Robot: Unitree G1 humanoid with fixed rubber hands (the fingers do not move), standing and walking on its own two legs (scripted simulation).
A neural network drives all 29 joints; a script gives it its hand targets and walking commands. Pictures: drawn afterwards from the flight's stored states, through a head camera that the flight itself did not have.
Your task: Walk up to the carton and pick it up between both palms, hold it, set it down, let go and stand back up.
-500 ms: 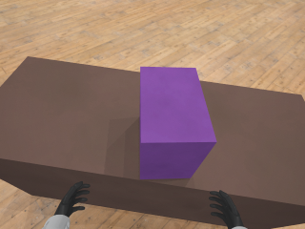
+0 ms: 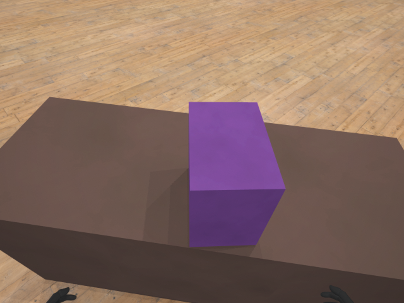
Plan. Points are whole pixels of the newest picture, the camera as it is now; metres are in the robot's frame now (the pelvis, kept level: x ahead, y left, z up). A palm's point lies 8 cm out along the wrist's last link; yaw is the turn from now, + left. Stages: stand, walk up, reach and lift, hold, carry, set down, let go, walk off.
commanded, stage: stand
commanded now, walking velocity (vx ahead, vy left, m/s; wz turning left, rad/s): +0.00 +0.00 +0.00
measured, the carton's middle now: (223, 175) +0.41 -0.03 -0.01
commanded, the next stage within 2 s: none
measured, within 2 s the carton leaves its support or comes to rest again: neither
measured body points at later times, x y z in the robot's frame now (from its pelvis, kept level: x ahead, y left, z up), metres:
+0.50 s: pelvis -0.01 +0.00 +0.00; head -0.03 +0.00 +0.45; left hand +0.08 +0.32 -0.10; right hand +0.12 -0.29 -0.10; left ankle -0.03 +0.14 -0.74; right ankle -0.01 -0.10 -0.74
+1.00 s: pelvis -0.03 +0.00 +0.00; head -0.05 -0.01 +0.45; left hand +0.06 +0.32 -0.10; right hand +0.09 -0.29 -0.10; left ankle -0.03 +0.14 -0.74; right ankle -0.01 -0.10 -0.74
